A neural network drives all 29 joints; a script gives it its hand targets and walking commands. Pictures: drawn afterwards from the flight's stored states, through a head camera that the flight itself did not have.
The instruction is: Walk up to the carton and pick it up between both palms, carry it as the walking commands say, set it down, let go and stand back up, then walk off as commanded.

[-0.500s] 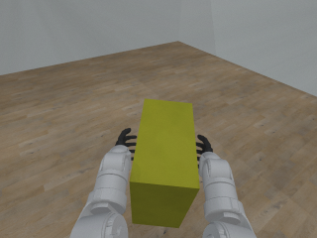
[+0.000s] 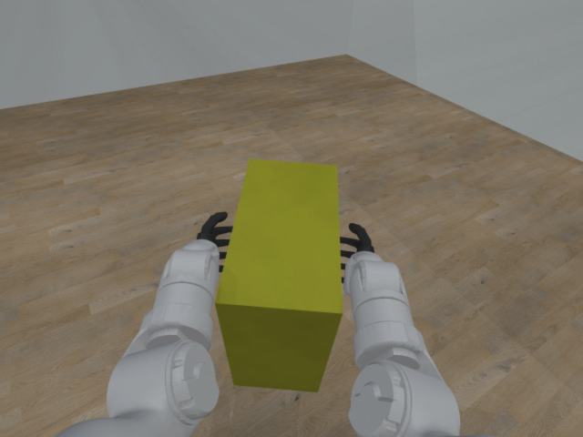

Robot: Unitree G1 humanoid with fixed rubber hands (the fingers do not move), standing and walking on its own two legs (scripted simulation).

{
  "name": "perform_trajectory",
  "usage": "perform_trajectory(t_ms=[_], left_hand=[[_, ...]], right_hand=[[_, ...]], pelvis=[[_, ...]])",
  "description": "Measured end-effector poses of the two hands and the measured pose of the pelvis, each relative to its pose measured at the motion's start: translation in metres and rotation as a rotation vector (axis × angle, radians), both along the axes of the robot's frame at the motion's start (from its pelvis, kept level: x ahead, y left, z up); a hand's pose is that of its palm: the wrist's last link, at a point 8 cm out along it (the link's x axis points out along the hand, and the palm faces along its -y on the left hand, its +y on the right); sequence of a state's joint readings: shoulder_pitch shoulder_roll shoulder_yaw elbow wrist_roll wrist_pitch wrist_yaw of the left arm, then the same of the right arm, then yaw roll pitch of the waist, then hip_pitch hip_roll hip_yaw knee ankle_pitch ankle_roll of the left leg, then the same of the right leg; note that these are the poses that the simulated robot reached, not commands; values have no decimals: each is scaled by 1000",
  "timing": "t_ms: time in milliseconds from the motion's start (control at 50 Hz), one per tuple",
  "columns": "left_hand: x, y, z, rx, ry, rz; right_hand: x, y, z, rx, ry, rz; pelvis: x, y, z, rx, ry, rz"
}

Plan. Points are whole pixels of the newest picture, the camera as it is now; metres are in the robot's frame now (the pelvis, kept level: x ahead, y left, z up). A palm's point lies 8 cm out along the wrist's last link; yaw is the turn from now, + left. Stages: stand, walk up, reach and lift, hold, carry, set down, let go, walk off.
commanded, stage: set down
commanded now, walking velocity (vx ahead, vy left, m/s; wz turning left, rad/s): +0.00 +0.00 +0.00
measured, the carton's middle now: (284, 277) +0.37 -0.01 +0.01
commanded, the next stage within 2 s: none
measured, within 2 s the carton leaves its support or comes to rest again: neither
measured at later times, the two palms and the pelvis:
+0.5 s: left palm (207, 286) +0.38 +0.13 -0.03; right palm (341, 300) +0.34 -0.10 -0.03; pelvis -0.02 +0.09 -0.03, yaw -2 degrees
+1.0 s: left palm (229, 297) +0.43 +0.10 -0.14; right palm (343, 308) +0.40 -0.13 -0.13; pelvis +0.05 +0.05 -0.07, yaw +1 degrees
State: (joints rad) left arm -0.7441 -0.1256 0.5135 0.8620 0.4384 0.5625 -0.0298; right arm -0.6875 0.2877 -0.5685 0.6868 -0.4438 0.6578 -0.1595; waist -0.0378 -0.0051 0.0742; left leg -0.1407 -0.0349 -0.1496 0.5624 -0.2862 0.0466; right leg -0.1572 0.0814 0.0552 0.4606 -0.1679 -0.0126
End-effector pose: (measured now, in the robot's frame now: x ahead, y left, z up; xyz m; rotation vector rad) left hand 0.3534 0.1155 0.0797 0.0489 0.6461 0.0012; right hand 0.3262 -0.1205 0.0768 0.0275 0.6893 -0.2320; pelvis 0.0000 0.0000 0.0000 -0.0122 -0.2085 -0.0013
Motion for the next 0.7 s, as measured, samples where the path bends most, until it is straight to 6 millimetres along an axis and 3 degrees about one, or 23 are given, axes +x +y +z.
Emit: perform_trajectory(t_ms=[180,400,520,700], left_hand=[[5,7,-32,-15,16,-33],[19,7,-82,-9,22,-44],[24,16,-115,-5,20,-23],[41,19,-159,-20,15,7]], right_hand=[[-3,9,-27,11,7,-64],[4,10,-78,5,7,-72],[16,17,-110,-7,6,-33],[35,20,-158,4,-2,-17]], pelvis=[[-15,37,-10,-7,47,-16],[-22,79,-27,5,147,-45],[-14,90,-33,3,225,-25],[12,92,-43,-20,395,0]])
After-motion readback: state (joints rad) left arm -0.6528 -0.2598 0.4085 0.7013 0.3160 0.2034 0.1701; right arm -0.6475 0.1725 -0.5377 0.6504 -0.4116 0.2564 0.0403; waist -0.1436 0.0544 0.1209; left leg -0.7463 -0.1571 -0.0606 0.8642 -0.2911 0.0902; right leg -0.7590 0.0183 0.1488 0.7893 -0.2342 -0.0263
